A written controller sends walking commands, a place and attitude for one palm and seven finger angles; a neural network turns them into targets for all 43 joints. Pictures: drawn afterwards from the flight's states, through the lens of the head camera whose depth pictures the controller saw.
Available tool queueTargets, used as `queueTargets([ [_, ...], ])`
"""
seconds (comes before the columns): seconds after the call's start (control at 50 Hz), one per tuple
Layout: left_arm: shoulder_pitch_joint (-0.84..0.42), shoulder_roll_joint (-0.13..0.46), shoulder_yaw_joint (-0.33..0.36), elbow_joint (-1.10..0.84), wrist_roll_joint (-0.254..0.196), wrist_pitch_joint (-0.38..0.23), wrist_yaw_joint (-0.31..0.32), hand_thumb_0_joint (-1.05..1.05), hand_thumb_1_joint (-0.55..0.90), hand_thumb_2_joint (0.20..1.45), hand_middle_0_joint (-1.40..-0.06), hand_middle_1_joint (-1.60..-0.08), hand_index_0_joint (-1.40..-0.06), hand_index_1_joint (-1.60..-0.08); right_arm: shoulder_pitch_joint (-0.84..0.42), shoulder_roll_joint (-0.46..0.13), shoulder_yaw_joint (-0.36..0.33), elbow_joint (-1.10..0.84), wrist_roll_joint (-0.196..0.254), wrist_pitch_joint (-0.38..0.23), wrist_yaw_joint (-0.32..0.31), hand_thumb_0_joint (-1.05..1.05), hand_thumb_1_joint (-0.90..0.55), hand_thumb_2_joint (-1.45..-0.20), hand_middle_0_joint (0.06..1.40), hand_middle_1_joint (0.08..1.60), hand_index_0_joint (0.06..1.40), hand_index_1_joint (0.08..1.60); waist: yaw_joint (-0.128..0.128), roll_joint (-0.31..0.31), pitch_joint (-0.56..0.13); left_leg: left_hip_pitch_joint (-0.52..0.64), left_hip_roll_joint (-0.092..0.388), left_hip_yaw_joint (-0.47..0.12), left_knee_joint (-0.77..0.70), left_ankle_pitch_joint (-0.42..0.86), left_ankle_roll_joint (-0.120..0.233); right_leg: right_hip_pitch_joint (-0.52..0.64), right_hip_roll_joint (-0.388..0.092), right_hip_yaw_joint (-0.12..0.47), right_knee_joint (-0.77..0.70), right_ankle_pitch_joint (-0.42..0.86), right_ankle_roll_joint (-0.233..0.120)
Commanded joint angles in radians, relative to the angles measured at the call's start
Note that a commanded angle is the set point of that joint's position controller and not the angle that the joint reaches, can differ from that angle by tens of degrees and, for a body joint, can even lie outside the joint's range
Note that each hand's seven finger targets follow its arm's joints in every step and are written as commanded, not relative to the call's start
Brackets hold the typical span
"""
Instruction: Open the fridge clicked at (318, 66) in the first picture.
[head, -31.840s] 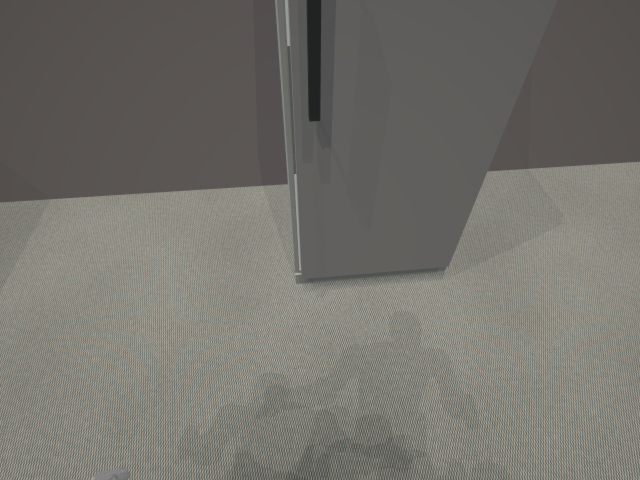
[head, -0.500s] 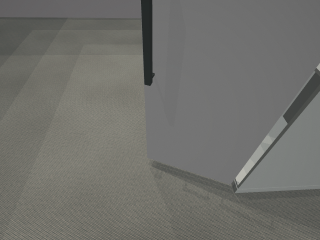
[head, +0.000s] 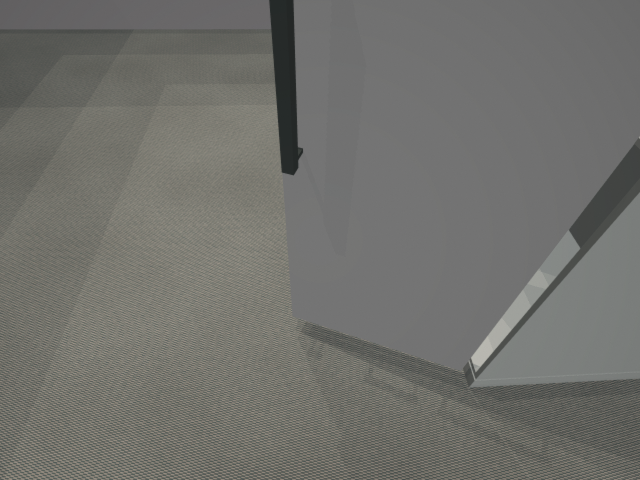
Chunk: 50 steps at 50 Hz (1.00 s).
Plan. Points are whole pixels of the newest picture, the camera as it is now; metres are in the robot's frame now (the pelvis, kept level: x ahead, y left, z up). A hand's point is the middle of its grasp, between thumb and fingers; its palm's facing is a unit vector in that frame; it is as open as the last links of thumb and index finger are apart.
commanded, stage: look to check the result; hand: left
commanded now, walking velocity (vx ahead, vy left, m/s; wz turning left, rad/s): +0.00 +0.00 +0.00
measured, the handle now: (289, 31) +0.66 +0.09 +0.24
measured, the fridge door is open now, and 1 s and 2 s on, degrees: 68 68 68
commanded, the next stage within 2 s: stand and wait in 0.08 s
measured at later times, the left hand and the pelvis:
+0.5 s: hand out of the picture +0.09 +0.23 -0.16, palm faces -0.03 -0.94 -0.33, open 7.4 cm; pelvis +0.01 -0.01 +0.00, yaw -1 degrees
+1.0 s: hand out of the picture +0.08 +0.22 -0.16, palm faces -0.04 -0.94 -0.33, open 7.4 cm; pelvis +0.01 -0.02 +0.00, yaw -1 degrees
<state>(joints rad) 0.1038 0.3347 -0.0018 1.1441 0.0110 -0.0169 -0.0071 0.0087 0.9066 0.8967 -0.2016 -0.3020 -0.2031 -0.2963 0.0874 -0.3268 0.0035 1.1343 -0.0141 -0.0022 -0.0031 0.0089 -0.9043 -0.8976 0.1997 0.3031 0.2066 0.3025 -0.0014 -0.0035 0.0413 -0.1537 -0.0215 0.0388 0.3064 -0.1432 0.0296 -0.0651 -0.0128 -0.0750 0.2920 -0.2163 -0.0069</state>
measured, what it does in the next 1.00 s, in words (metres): stands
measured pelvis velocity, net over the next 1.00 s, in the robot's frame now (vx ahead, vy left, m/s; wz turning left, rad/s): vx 0.01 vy -0.02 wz -0.02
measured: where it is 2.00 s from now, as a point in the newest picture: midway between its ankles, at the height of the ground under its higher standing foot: outside the picture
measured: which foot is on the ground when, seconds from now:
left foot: down 0.00-1.00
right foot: down 0.00-1.00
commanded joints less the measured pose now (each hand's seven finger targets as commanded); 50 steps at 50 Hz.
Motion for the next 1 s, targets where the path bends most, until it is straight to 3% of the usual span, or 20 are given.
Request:
queueTargets([
  [0.0,-0.033,0.200,0.039,-0.059,0.001,-0.022,0.018,0.000,0.900,0.900,-0.200,-0.300,-0.200,-0.300,-0.033,-0.200,-0.040,-0.052,0.003,-0.023,-0.013,0.000,-0.900,-0.900,0.200,0.300,0.200,0.300,-0.006,0.018,-0.100,0.073,0.161,-0.131,-0.026,0.202,-0.004,0.000,-0.143,0.116,-0.043,0.196,-0.030],
  [0.44,-0.024,0.198,0.044,-0.069,0.001,-0.024,0.024,0.000,0.900,0.900,-0.200,-0.300,-0.200,-0.300,-0.012,-0.187,-0.040,-0.052,0.004,-0.021,-0.019,0.000,-0.900,-0.900,0.200,0.300,0.200,0.300,-0.004,-0.013,-0.084,0.086,0.163,-0.106,-0.014,0.231,-0.009,0.018,-0.142,0.115,-0.041,0.306,-0.032],
  [0.58,-0.032,0.199,0.042,-0.067,-0.001,-0.022,0.022,0.000,0.900,0.900,-0.200,-0.300,-0.200,-0.300,-0.016,-0.192,-0.040,-0.050,0.003,-0.018,-0.018,0.000,-0.900,-0.900,0.200,0.300,0.200,0.300,-0.006,0.004,-0.067,0.078,0.163,-0.107,-0.029,0.174,-0.013,0.006,-0.139,0.131,-0.057,0.240,-0.034],
  [0.74,-0.020,0.201,0.045,-0.064,0.000,-0.025,0.024,0.000,0.900,0.900,-0.200,-0.300,-0.200,-0.300,-0.010,-0.189,-0.039,-0.051,0.004,-0.019,-0.021,0.000,-0.900,-0.900,0.200,0.300,0.200,0.300,-0.005,-0.003,-0.093,0.097,0.164,-0.100,-0.015,0.206,-0.013,0.023,-0.141,0.127,-0.053,0.303,-0.032],
  [0.8,-0.031,0.200,0.042,-0.063,-0.001,-0.022,0.022,0.000,0.900,0.900,-0.200,-0.300,-0.200,-0.300,-0.015,-0.192,-0.040,-0.048,0.003,-0.017,-0.020,0.000,-0.900,-0.900,0.200,0.300,0.200,0.300,-0.007,0.003,-0.063,0.084,0.163,-0.100,-0.028,0.172,-0.016,0.003,-0.139,0.132,-0.062,0.265,-0.033],
  [0.98,-0.032,0.197,0.043,-0.062,-0.001,-0.023,0.022,0.000,0.900,0.900,-0.200,-0.300,-0.200,-0.300,-0.009,-0.189,-0.039,-0.047,0.002,-0.016,-0.021,0.000,-0.900,-0.900,0.200,0.300,0.200,0.300,-0.008,0.006,-0.070,0.082,0.164,-0.101,-0.030,0.160,-0.017,0.007,-0.136,0.139,-0.066,0.248,-0.034],
])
